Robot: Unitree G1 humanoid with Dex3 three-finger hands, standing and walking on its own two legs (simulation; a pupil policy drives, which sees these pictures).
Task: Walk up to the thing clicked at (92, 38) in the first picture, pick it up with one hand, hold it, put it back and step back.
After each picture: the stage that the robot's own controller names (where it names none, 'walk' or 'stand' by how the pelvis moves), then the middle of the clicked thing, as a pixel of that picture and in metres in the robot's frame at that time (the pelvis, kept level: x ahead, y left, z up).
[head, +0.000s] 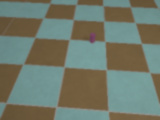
stand; (92, 38) +1.49 -0.12 -0.72
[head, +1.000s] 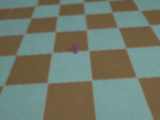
walk; (75, 48) +1.38 +0.19 -0.69
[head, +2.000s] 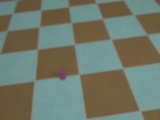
walk; (62, 74) +0.91 +0.27 -0.71
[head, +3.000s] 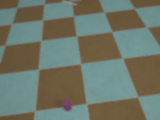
walk; (67, 105) +0.58 +0.20 -0.72
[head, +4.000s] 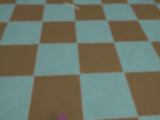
stand; out of the picture +0.45 +0.15 -0.71
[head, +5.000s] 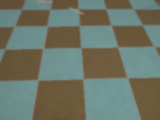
stand; out of the picture +0.44 +0.13 -0.72
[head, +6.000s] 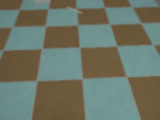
stand; out of the picture +0.43 +0.14 -0.73
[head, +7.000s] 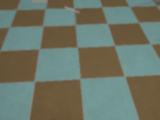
stand; out of the picture +0.43 +0.15 -0.73
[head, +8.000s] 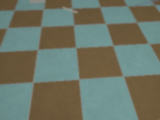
stand; out of the picture +0.42 +0.16 -0.73
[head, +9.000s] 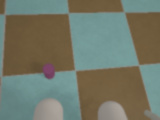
go down; (49, 71) +0.48 +0.17 -0.47
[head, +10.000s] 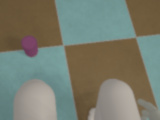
go down; (30, 47) +0.50 +0.22 -0.31
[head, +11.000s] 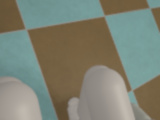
close in; out of the picture +0.48 +0.26 -0.23
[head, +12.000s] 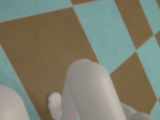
close; out of the picture +0.48 +0.28 -0.22
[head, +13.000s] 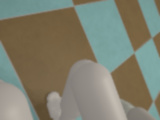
lift; out of the picture +0.46 +0.26 -0.23
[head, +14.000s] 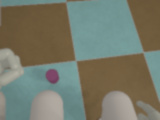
hold; (52, 76) +0.43 +0.16 -0.40
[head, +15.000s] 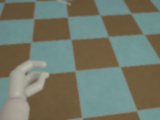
stand; out of the picture +0.37 +0.12 -0.67
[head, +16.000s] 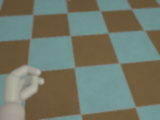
hold; out of the picture +0.37 +0.13 -0.68
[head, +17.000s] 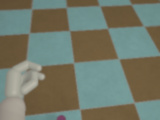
crouch; out of the picture +0.38 +0.13 -0.67
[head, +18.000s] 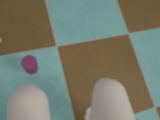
lower; (30, 65) +0.44 +0.17 -0.32
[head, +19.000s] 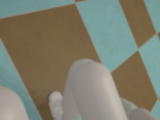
lower; out of the picture +0.41 +0.23 -0.23
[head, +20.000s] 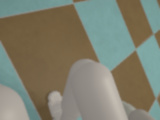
lower; out of the picture +0.41 +0.23 -0.23
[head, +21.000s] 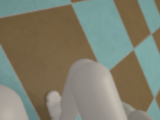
lower; out of the picture +0.41 +0.23 -0.23
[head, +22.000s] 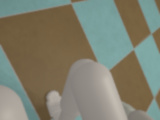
lower; out of the picture +0.41 +0.24 -0.23
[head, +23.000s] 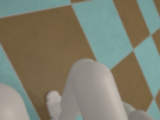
loosen; out of the picture +0.42 +0.23 -0.23
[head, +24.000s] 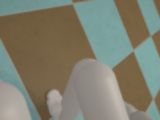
withdraw; out of the picture +0.36 +0.19 -0.24
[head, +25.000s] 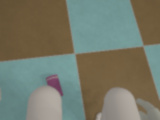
walk; (54, 86) +0.35 +0.13 -0.41
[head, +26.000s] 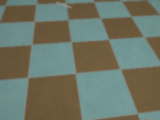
stand; out of the picture +0.27 +0.11 -0.68
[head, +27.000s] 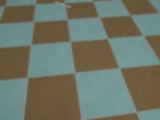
stand; out of the picture +0.27 +0.14 -0.69
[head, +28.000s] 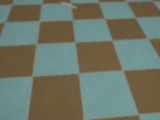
stand; out of the picture +0.26 +0.16 -0.72
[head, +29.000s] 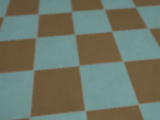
walk; out of the picture +0.27 +0.19 -0.74
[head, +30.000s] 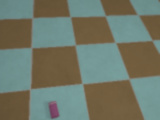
walk; (53, 109) +0.45 +0.16 -0.73
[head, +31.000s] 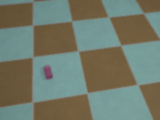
walk; (48, 72) +0.77 +0.33 -0.71
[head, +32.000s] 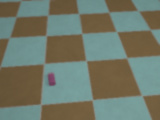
stand; (51, 79) +0.84 +0.31 -0.74
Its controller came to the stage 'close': yes
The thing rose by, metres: 0.01
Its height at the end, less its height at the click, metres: -0.02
